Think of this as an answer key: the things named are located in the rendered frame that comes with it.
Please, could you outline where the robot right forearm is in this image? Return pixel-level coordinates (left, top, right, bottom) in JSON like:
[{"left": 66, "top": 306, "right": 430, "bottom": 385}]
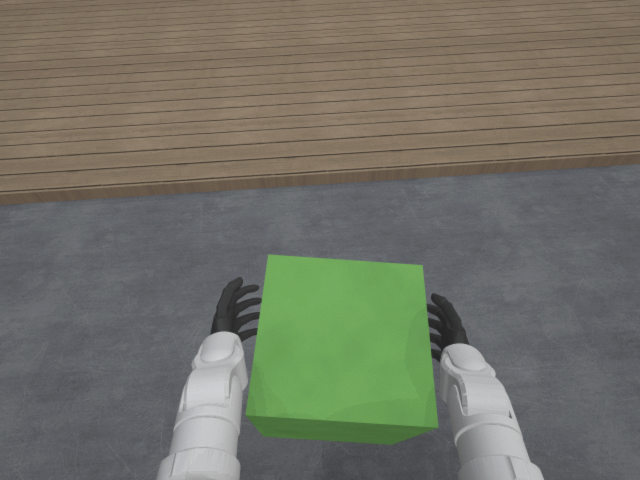
[{"left": 439, "top": 343, "right": 544, "bottom": 480}]

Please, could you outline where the robot left forearm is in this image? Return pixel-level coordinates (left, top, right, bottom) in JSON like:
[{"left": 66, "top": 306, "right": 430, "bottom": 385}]
[{"left": 156, "top": 332, "right": 248, "bottom": 480}]

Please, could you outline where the carton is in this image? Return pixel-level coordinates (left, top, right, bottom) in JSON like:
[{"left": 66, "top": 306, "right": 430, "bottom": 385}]
[{"left": 246, "top": 254, "right": 439, "bottom": 445}]

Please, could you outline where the robot left hand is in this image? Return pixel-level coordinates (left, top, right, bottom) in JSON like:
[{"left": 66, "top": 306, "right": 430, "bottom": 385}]
[{"left": 210, "top": 277, "right": 262, "bottom": 342}]

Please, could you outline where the robot right hand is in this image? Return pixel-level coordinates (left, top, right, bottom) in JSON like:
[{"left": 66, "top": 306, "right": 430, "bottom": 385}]
[{"left": 427, "top": 293, "right": 469, "bottom": 363}]

